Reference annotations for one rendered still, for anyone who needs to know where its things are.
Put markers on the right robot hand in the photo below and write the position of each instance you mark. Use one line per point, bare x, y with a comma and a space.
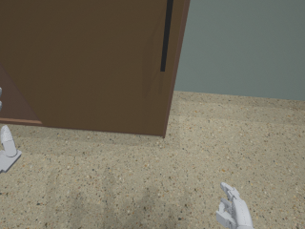
237, 214

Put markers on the handle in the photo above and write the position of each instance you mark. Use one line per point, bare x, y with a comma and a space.
168, 19

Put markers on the wardrobe door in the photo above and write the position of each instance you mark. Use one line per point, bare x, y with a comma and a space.
14, 104
91, 64

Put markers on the left robot hand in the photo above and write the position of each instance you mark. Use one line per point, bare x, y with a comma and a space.
11, 154

